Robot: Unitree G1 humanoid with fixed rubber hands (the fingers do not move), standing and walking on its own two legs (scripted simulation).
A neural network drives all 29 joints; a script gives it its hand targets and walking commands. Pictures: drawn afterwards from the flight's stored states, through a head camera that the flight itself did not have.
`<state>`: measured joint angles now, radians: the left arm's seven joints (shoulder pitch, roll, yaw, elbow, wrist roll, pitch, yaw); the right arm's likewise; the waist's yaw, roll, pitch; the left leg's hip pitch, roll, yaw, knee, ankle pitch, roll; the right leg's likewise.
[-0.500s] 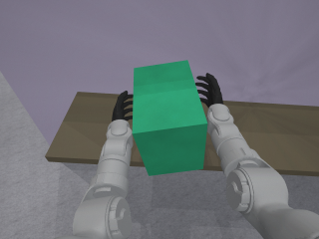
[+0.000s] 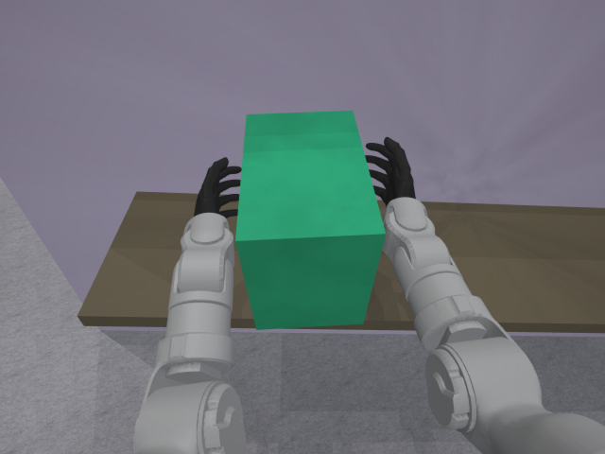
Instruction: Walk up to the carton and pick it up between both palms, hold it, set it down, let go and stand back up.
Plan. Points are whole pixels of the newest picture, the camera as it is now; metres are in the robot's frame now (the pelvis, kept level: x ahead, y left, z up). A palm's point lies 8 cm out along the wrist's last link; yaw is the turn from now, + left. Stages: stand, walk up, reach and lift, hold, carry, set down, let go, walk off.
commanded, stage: reach and lift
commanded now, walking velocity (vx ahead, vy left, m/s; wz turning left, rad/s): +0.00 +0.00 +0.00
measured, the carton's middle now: (305, 219) +0.41 -0.01 +0.09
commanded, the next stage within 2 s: hold in 1.30 s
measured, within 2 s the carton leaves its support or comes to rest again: neither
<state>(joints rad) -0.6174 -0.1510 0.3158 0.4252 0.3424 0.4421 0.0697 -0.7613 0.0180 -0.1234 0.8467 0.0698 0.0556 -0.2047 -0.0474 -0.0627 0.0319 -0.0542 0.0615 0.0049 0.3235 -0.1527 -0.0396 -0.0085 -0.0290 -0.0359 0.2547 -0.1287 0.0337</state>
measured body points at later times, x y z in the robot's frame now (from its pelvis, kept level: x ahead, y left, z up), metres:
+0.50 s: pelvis -0.01 +0.00 +0.00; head -0.05 +0.04 +0.44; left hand +0.38 +0.13 +0.17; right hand +0.38 -0.13 +0.18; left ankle +0.02 +0.14 -0.75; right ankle +0.01 -0.14 -0.75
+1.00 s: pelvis -0.01 +0.00 +0.00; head -0.05 +0.04 +0.44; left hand +0.38 +0.13 +0.18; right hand +0.39 -0.12 +0.20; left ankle +0.02 +0.14 -0.75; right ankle +0.01 -0.14 -0.75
